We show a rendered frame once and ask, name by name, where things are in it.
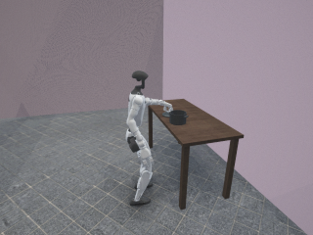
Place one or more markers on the robot left upper arm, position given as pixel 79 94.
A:
pixel 147 101

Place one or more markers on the robot right upper arm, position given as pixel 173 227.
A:
pixel 136 105

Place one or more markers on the table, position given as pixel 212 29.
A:
pixel 200 128

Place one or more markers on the left robot hand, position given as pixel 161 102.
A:
pixel 169 106

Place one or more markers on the lid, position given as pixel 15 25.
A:
pixel 166 114

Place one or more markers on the robot right thigh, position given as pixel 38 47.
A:
pixel 135 148

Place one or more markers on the robot right forearm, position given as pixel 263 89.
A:
pixel 135 131

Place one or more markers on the robot left thigh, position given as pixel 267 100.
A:
pixel 147 145

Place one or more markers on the right robot hand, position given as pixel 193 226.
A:
pixel 146 154

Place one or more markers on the robot left forearm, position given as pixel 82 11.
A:
pixel 157 102

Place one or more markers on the robot thigh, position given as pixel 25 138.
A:
pixel 147 145
pixel 135 148

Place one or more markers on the pot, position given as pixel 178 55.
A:
pixel 177 117

